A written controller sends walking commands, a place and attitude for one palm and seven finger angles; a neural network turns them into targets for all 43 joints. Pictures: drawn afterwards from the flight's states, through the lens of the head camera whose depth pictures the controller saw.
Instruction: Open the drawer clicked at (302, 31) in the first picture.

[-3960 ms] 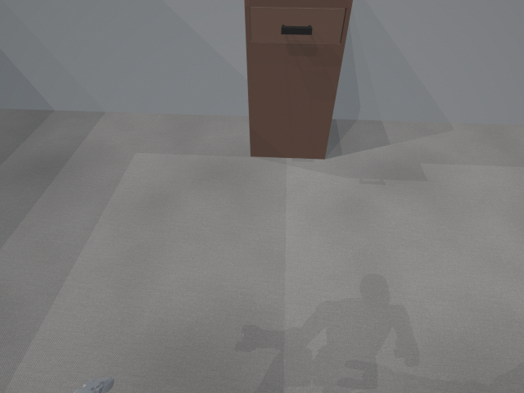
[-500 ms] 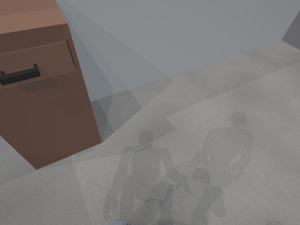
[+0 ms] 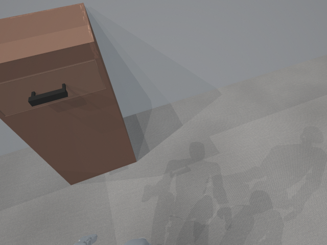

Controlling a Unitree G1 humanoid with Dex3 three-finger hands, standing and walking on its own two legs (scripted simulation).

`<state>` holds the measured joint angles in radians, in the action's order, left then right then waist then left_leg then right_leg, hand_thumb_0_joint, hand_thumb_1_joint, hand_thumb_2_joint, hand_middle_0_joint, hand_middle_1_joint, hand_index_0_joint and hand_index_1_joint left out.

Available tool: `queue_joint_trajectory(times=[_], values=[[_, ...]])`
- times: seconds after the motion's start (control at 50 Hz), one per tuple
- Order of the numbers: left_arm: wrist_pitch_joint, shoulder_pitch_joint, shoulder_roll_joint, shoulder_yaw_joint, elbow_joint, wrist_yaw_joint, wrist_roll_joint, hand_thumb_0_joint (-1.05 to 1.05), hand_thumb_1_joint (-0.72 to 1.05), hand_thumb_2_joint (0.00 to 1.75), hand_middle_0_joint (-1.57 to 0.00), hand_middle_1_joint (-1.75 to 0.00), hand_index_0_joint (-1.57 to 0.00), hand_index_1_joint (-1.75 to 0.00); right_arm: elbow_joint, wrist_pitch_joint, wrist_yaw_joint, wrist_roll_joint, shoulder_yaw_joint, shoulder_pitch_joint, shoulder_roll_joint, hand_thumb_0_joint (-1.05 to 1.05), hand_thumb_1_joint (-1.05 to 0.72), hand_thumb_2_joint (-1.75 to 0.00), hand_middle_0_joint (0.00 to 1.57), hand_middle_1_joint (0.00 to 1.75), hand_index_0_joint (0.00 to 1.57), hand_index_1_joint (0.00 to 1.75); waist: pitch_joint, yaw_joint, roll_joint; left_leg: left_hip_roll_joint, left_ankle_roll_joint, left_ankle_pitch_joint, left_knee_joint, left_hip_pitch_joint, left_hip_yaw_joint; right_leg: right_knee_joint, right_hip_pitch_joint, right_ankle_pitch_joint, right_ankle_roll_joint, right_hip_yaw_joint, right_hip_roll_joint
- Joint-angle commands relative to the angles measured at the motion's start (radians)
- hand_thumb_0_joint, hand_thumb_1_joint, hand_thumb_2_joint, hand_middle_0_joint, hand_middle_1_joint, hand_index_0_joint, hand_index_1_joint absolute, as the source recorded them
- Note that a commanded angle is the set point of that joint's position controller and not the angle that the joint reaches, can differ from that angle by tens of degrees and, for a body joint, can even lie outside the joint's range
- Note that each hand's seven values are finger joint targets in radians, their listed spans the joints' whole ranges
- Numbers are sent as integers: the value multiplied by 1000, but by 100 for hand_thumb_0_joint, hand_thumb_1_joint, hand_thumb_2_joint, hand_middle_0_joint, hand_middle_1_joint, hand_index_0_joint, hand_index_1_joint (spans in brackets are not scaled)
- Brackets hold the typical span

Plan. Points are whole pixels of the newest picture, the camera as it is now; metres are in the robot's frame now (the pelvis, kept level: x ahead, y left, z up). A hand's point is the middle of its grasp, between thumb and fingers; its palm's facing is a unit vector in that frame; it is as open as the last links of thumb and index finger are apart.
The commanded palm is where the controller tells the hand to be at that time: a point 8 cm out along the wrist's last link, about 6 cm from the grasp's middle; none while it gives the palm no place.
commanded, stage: turn to face it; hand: left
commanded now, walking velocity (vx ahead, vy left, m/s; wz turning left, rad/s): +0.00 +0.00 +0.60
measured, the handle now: (48, 93) +0.65 +0.47 -0.01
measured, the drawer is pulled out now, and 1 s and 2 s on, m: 0.00 0.00 0.00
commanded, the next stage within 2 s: take the last steps up to it in 0.48 s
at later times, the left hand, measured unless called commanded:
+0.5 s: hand out of the picture -0.07 +0.23 -0.18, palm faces +0.33 -0.91 -0.24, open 7.4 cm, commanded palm none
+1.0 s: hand out of the picture -0.03 +0.17 -0.15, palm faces +0.37 -0.90 -0.23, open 7.3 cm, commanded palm none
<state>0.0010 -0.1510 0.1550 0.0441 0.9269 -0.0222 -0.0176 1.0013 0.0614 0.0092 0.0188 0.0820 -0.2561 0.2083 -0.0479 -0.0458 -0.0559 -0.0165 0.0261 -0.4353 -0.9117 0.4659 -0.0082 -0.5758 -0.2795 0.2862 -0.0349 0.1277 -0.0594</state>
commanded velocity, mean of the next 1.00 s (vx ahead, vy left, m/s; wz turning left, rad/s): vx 0.13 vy -0.01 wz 0.23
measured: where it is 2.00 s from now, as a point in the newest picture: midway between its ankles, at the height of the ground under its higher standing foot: outside the picture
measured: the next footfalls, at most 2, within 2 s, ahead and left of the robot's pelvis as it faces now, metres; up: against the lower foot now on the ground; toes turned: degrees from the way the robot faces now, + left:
left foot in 0.40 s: +0.00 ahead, +0.13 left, +0.00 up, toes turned +21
right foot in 0.84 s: +0.05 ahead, -0.08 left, +0.00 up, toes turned +12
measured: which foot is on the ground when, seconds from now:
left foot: up 0.00-0.38, down 0.40-0.84, up 0.86-1.00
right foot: down 0.00-0.40, up 0.42-0.82, down 0.84-1.00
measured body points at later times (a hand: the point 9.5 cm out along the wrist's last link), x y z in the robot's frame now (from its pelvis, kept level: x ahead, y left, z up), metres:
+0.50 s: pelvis -0.01 +0.03 +0.00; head +0.01 +0.06 +0.45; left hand -0.08 +0.28 -0.16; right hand +0.18 -0.17 -0.12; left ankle -0.03 +0.12 -0.73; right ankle +0.00 -0.11 -0.68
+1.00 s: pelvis +0.02 +0.00 +0.01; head +0.03 -0.03 +0.46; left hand -0.05 +0.21 -0.13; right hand +0.09 -0.23 -0.16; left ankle -0.01 +0.14 -0.66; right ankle +0.01 -0.09 -0.73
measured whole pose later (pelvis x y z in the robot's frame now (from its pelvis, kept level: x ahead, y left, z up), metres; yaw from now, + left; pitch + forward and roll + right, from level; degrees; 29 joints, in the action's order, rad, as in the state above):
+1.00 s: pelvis +0.02 +0.00 +0.01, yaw +19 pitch -1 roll +2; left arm -0.04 -0.35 0.13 0.03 1.05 -0.01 -0.02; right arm 1.09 0.04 0.02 0.03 0.07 -0.33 0.20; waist 0.00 -0.01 -0.04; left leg 0.04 -0.01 -0.29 -1.01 0.47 -0.03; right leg -0.41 -0.10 0.29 -0.04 0.12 -0.02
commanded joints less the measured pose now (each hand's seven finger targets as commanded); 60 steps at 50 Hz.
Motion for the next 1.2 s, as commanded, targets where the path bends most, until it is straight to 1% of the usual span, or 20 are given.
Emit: queue_joint_trajectory(times=[0.0,0.14,0.26,0.32,0.34,0.36,0.38,0.4,0.5,0.58,0.7,0.78,0.8,0.82,0.84,0.88,0.94,0.98,1.1,1.18], values=[[-14,-8,166,35,-78,-17,-1,0,90,90,-20,-30,-20,-30,-70,-8,8,6,24,-8,73,0,-90,-90,20,30,20,30,20,14,206,69,34,57,-323,126,6,270,76,-272,-53,-132,-272],[-13,-143,193,37,-43,-16,-7,0,90,90,-20,-30,-20,-30,-111,0,12,1,10,111,70,0,-90,-90,20,30,20,30,30,75,224,78,56,44,-159,116,-41,242,201,-424,-76,-58,-296],[-3,-164,242,50,-26,-13,-18,0,90,90,-20,-30,-20,-30,-140,-14,12,-8,-11,173,66,0,-90,-90,20,30,20,30,65,98,253,72,30,-8,107,-31,-99,182,199,-492,-93,-28,-330],[1,-142,253,56,-11,-9,-14,0,90,90,-20,-30,-20,-30,-131,-27,7,-9,-11,112,82,0,-90,-90,20,30,20,30,106,63,243,64,9,101,331,-180,-118,85,176,-470,-48,14,-317],[5,-133,245,56,-13,-6,-5,0,90,90,-20,-30,-20,-30,-117,-34,6,-6,-5,65,109,0,-90,-90,20,30,20,30,130,32,178,71,-2,235,462,-305,-111,3,106,-407,-4,56,-288],[11,-144,206,51,-29,-2,4,0,90,90,-20,-30,-20,-30,-112,-48,2,2,14,16,201,0,-90,-90,20,30,20,30,176,5,-44,235,-67,448,546,-474,95,-182,-69,-173,62,101,-198],[15,-97,144,23,-71,2,5,0,90,90,-20,-30,-20,-30,-107,-46,-7,0,33,-30,292,0,-90,-90,20,30,20,30,156,-24,-279,447,-200,839,578,-515,353,-379,-281,362,124,65,-79],[28,-64,169,24,-74,-5,-2,0,90,90,-20,-30,-20,-30,-92,-37,-12,1,28,-38,290,0,-90,-90,20,30,20,30,149,-23,-167,476,-258,831,557,-452,281,-477,-255,377,107,-37,-86],[36,-119,163,31,2,7,-1,0,90,90,-20,-30,-20,-30,-119,-51,-29,-2,-5,125,184,0,-90,-90,20,30,20,30,66,50,-99,274,-181,679,573,-345,107,-536,-234,133,116,-86,-58],[36,-113,139,23,11,5,1,0,90,90,-20,-30,-20,-30,-94,-56,-30,-2,-5,73,173,0,-90,-90,20,30,20,30,88,38,-72,266,-187,608,595,-377,125,-427,-194,125,123,-84,-37],[14,-65,105,6,7,20,-9,0,90,90,-20,-30,-20,-30,-53,-62,-25,11,0,4,157,0,-90,-90,20,30,20,30,28,7,-102,270,-198,50,683,-313,232,-175,-115,181,93,-51,-8],[-10,-203,95,7,73,23,-10,0,90,90,-20,-30,-20,-30,-29,-64,-24,5,-5,20,124,0,-90,-90,20,30,20,30,2,80,-16,205,-139,-142,596,-105,192,124,183,41,73,-27,24],[-19,-272,131,16,98,18,-17,0,90,90,-20,-30,-20,-30,-31,-66,-22,0,-11,25,87,0,-90,-90,20,30,20,30,-7,112,110,129,-96,-164,444,23,118,226,303,119,54,-117,-44],[-25,-329,217,35,110,7,-26,0,90,90,-20,-30,-20,-30,-55,-69,-16,-11,-28,37,14,0,-90,-90,20,30,20,30,-31,140,383,2,-42,-135,166,221,-39,404,372,363,-33,-437,-270],[-22,-353,240,35,101,-1,-10,0,90,90,-20,-30,-20,-30,-93,-67,-8,5,-20,119,63,0,-90,-90,20,30,20,30,-92,166,339,42,-45,-126,13,246,-1,506,228,505,-100,-573,-382],[-40,-251,183,29,94,-6,-5,0,90,90,-20,-30,-20,-30,-55,-59,4,12,-5,87,79,0,-90,-90,20,30,20,30,-166,95,277,88,-46,38,-114,222,33,534,87,478,-85,-504,-327],[-59,-221,102,8,92,-2,-1,0,90,90,-20,-30,-20,-30,13,-54,12,15,-3,-20,36,0,-90,-90,20,30,20,30,-137,40,173,105,-20,201,-168,160,1,471,91,152,-42,-244,-215],[-71,-264,93,3,111,-1,2,0,90,90,-20,-30,-20,-30,22,-57,12,11,-6,-23,23,0,-90,-90,20,30,20,30,-113,47,161,110,-6,248,-159,172,-15,455,147,5,-47,-180,-199],[-88,-385,89,0,181,-6,-6,0,90,90,-20,-30,-20,-30,-6,-72,15,6,-14,81,4,0,-90,-90,20,30,20,30,-68,83,160,128,-2,235,-17,245,-53,394,323,-310,-97,-158,-219],[-81,-409,91,-2,210,-9,-11,0,90,90,-20,-30,-20,-30,-28,-85,21,2,-28,160,-20,0,-90,-90,20,30,20,30,-92,98,185,110,-29,204,149,156,-98,357,303,-418,-104,-128,-221]])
